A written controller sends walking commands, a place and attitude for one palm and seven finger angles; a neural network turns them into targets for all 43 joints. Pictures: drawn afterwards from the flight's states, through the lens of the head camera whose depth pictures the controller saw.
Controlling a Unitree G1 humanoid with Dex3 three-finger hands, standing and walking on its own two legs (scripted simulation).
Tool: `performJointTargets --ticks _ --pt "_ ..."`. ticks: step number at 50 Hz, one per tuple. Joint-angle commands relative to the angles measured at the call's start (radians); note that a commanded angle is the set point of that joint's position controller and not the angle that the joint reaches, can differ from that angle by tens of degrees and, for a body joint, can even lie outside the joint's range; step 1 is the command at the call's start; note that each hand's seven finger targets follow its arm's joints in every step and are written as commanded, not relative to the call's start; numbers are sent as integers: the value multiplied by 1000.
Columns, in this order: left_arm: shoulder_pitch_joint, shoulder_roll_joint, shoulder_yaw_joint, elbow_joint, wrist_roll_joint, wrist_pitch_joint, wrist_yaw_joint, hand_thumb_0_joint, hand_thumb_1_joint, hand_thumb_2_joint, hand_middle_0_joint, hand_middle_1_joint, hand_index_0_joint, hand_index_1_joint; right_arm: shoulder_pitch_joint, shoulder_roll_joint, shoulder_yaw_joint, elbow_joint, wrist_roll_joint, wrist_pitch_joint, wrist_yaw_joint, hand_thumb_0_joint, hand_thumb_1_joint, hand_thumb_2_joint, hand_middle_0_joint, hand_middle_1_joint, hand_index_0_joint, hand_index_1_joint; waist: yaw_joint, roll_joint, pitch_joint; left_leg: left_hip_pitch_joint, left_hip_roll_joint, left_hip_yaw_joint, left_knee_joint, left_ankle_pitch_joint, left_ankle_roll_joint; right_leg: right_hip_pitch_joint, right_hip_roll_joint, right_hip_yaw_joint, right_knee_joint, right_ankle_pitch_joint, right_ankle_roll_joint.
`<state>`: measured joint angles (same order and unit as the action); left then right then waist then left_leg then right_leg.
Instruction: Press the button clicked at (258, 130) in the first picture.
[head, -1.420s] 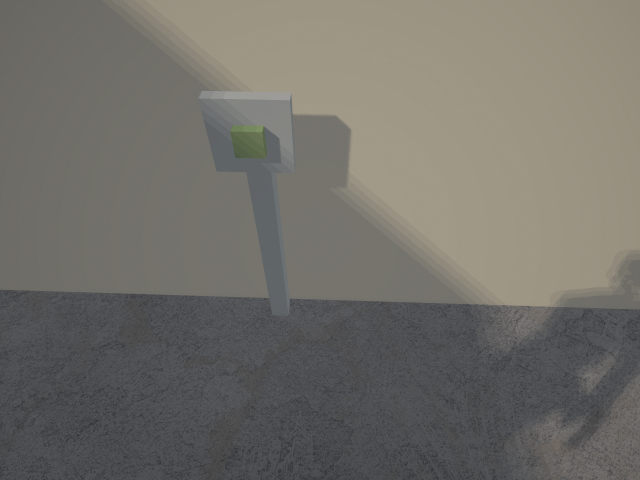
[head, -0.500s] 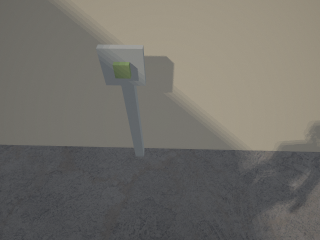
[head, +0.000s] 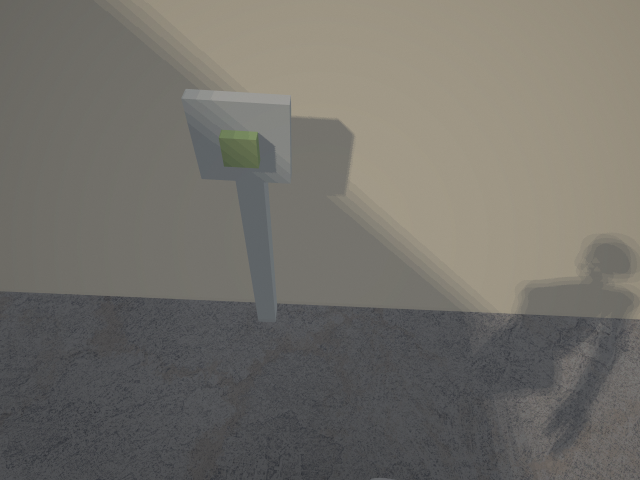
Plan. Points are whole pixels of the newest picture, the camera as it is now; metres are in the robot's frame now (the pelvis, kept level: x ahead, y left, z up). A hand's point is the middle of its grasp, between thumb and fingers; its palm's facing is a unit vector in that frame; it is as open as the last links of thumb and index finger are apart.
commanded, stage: take the last steps up to it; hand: left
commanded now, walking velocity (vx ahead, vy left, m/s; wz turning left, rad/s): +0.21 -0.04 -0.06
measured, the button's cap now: (240, 148) +0.65 +0.16 +0.01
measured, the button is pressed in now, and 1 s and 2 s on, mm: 0 0 0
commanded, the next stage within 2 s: come to a stop and stand still in 0.16 s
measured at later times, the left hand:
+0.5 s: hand (239, 438) +0.20 +0.12 -0.16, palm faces +0.06 -0.97 -0.24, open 7.1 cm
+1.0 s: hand out of the picture +0.15 +0.19 -0.17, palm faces +0.08 -0.97 -0.25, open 7.4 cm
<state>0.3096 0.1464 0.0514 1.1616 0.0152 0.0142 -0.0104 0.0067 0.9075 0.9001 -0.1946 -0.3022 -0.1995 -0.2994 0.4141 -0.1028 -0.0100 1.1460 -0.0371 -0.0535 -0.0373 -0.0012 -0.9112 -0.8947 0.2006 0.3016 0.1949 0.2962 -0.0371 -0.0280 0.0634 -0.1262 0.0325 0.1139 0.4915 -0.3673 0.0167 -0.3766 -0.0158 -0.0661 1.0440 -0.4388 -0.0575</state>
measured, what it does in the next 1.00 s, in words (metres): walks ahead: right foot, then left foot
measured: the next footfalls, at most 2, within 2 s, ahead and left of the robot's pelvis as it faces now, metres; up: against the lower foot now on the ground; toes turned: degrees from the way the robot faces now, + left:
right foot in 0.24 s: +0.21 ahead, -0.15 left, +0.00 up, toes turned -7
left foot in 0.74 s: +0.16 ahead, +0.10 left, +0.00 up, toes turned +4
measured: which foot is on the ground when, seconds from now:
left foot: down 0.00-0.26, up 0.28-0.72, down 0.74-1.00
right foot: up 0.00-0.22, down 0.24-0.74, up 0.76-0.98, down 1.00-1.00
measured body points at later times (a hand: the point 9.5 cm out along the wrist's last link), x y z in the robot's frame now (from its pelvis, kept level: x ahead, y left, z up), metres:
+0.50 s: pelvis +0.13 -0.06 +0.00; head +0.18 -0.08 +0.45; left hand +0.20 +0.17 -0.14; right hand +0.17 -0.30 -0.16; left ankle +0.13 +0.07 -0.68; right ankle +0.17 -0.14 -0.74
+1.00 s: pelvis +0.13 -0.01 +0.00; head +0.18 -0.01 +0.45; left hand +0.14 +0.24 -0.15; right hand +0.20 -0.24 -0.16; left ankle +0.12 +0.10 -0.74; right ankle +0.09 -0.14 -0.73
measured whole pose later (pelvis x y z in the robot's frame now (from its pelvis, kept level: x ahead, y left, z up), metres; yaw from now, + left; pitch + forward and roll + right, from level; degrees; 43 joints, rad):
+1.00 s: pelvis +0.13 -0.01 +0.00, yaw +1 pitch +0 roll +1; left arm 0.22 0.21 0.06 1.05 0.01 0.02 0.02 0.00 0.91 0.90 -0.19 -0.30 -0.20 -0.30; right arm 0.16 -0.16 -0.03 1.02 -0.02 0.02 -0.04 0.00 -0.93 -0.89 0.20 0.30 0.20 0.30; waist 0.03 -0.01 0.10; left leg -0.23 0.01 0.06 0.48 -0.26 0.01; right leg -0.22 -0.03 -0.01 0.57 -0.30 0.00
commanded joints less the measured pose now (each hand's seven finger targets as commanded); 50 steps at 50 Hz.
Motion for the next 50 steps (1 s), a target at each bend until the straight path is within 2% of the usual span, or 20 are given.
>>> performJointTargets --ticks 1,7,10,11,12,13,14,15,18,24,31,35,36,37,38,39,42,46,48,50 --pt "-107 32 8 -124 2 -45 -5 0 900 900 -200 -300 -200 -300 167 -140 -22 36 4 -16 -26 0 -900 -900 200 300 200 300 -4 150 38 171 252 -177 -202 728 131 -271 -60 25 -21 103 23" --pt "-160 19 5 -142 -2 -33 -7 0 900 900 -200 -300 -200 -300 170 -131 -24 49 3 -1 -23 0 -900 -900 200 300 200 300 -7 194 73 30 230 -90 -200 649 110 -56 -15 -69 -317 194 6" --pt "31 73 25 -92 -1 -41 -3 0 900 900 -200 -300 -200 -300 114 -155 -33 43 15 8 -18 0 -900 -900 200 300 200 300 97 141 -16 -39 204 -49 -3 638 71 248 19 -79 -465 301 -13" --pt "154 131 42 -58 3 -51 2 0 900 900 -200 -300 -200 -300 103 -140 -34 31 26 8 -10 0 -900 -900 200 300 200 300 154 30 -83 -157 142 -14 177 486 37 451 -47 11 -511 327 -37" --pt "249 238 69 -37 9 -60 15 0 900 900 -200 -300 -200 -300 154 -78 -27 11 40 7 -1 0 -900 -900 200 300 200 300 168 -259 -196 -341 -9 47 491 -2 -6 608 -320 380 -643 355 -139" --pt "243 246 64 -38 -9 -57 23 0 900 900 -200 -300 -200 -300 113 -85 -31 -10 41 21 -3 0 -900 -900 200 300 200 300 155 -254 -193 -365 -16 -53 738 -273 3 516 -426 526 -762 386 -195" --pt "132 215 50 -73 -12 -46 36 0 900 900 -200 -300 -200 -300 88 -86 -35 -15 39 38 -1 0 -900 -900 200 300 200 300 112 -126 -71 -356 35 -108 758 -218 2 348 -410 449 -791 352 -199" --pt "36 170 34 -95 -2 -44 45 0 900 900 -200 -300 -200 -300 44 -54 -31 -6 34 48 -1 0 -900 -900 200 300 200 300 87 -114 21 -327 69 -125 724 -167 -3 170 -372 369 -789 434 -170" --pt "-76 120 12 -142 10 -48 57 0 900 900 -200 -300 -200 -300 64 -18 -19 1 36 81 2 0 -900 -900 200 300 200 300 8 -22 13 -190 71 -119 546 -100 -23 7 -305 143 -743 771 -130" --pt "-40 166 40 -147 10 -34 63 0 900 900 -200 -300 -200 -300 -77 -93 -54 -84 27 113 12 0 -900 -900 200 300 200 300 49 -41 -77 -288 11 -122 497 -56 -64 191 -331 155 -689 941 -149" --pt "-74 197 53 -189 23 -23 58 0 900 900 -200 -300 -200 -300 -211 -134 -67 -172 28 105 23 0 -900 -900 200 300 200 300 52 -131 -86 -257 -8 -121 353 -71 -60 221 -320 141 -660 871 -144" --pt "-86 201 50 -185 13 -14 53 0 900 900 -200 -300 -200 -300 -142 -151 -61 -156 26 79 22 0 -900 -900 200 300 200 300 8 -95 -125 -21 -1 -89 -40 193 -49 161 -243 99 -562 635 -55" --pt "-64 163 40 -190 7 -8 51 0 900 900 -200 -300 -200 -300 -129 -206 -67 -154 21 67 21 0 -900 -900 200 300 200 300 14 60 -151 82 109 -173 -111 402 -21 85 -160 42 -490 394 6" --pt "-44 111 27 -200 0 -1 49 0 900 900 -200 -300 -200 -300 -153 -283 -77 -176 10 62 16 0 -900 -900 200 300 200 300 23 304 -144 60 312 -388 -160 683 72 -5 -53 -27 -384 -11 69" --pt "-72 118 24 -196 0 7 54 0 900 900 -200 -300 -200 -300 -200 -290 -72 -192 3 74 8 0 -900 -900 200 300 200 300 12 272 -120 -45 354 -385 -168 746 167 25 -20 44 -223 -174 73" --pt "-70 113 22 -203 2 8 51 0 900 900 -200 -300 -200 -300 -244 -280 -61 -208 -2 74 4 0 -900 -900 200 300 200 300 38 197 -81 -120 350 -317 -168 651 189 45 -35 74 -162 -152 65" --pt "-69 122 28 -170 4 8 41 0 900 900 -200 -300 -200 -300 -239 -228 -47 -191 6 60 -16 0 -900 -900 200 300 200 300 42 269 -79 -9 238 -223 -109 914 148 4 -8 87 -133 -53 63" --pt "-60 104 11 -157 0 -3 35 0 900 900 -200 -300 -200 -300 -206 -233 -51 -163 12 55 -14 0 -900 -900 200 300 200 300 41 171 -129 85 205 -212 -105 795 132 78 -2 40 -377 15 67" --pt "-21 106 10 -136 2 -12 37 0 900 900 -200 -300 -200 -300 -194 -222 -53 -147 22 54 -11 0 -900 -900 200 300 200 300 56 120 -139 50 172 -195 -68 669 92 192 -4 36 -576 197 66" --pt "-11 165 8 -116 7 -29 44 0 900 900 -200 -300 -200 -300 -185 -174 -44 -142 37 52 -4 0 -900 -900 200 300 200 300 38 -32 -129 -39 77 -133 -25 372 5 271 -121 196 -670 519 20"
